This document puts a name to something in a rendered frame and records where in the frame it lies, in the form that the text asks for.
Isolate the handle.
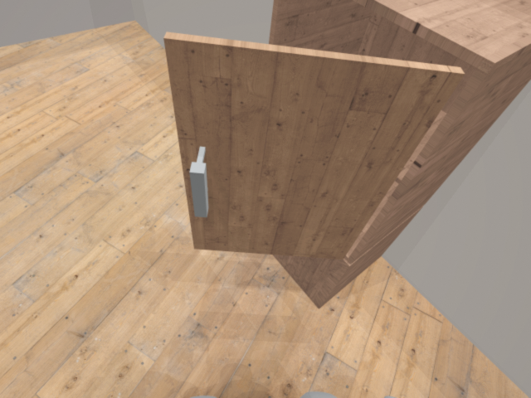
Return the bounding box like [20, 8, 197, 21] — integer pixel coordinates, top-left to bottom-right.
[189, 147, 208, 217]

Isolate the cupboard door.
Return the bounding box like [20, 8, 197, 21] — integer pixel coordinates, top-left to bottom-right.
[163, 32, 465, 260]

